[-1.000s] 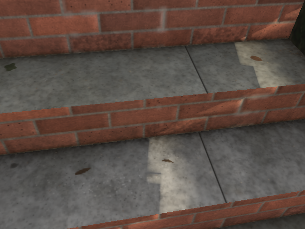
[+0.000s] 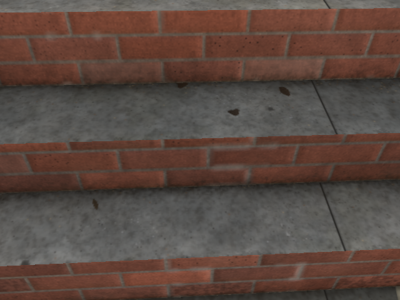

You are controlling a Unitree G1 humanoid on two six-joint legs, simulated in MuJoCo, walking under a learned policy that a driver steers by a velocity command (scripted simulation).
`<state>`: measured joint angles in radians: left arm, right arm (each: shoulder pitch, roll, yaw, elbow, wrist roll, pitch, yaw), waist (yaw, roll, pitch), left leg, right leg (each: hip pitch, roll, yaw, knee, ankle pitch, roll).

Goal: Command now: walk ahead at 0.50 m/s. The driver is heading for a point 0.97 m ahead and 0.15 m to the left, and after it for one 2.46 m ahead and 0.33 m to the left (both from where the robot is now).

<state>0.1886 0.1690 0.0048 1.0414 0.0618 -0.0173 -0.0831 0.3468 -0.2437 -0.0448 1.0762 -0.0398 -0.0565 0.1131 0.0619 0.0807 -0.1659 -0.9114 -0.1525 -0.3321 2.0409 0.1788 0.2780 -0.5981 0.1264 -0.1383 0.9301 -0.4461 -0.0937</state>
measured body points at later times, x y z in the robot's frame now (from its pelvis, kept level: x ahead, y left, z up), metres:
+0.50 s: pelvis +0.25 +0.07 +0.21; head +0.24 +0.08 +0.66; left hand +0.33 +0.31 +0.06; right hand +0.25 -0.16 +0.05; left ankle +0.27 +0.15 -0.49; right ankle +0.25 -0.10 -0.26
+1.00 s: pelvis +0.51 +0.02 +0.37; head +0.49 +0.02 +0.82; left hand +0.61 +0.24 +0.23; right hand +0.59 -0.22 +0.24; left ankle +0.42 +0.15 -0.11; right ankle +0.57 -0.06 -0.28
